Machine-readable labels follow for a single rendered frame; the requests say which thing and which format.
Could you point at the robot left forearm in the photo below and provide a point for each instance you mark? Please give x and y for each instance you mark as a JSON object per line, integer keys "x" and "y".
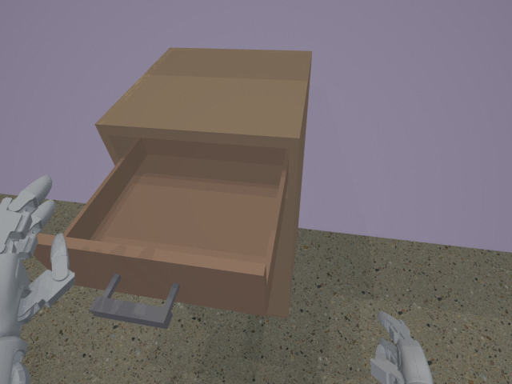
{"x": 12, "y": 351}

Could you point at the cabinet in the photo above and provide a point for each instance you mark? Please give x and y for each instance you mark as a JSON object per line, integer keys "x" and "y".
{"x": 226, "y": 96}

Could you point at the robot left hand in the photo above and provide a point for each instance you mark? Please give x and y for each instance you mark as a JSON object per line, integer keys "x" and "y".
{"x": 20, "y": 222}

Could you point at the handle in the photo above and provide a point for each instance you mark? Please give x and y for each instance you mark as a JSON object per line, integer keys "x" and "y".
{"x": 156, "y": 316}

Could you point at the drawer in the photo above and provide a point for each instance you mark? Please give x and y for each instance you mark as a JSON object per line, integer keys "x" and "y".
{"x": 207, "y": 216}

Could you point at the robot right hand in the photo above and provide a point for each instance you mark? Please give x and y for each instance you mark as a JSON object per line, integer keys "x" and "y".
{"x": 407, "y": 361}

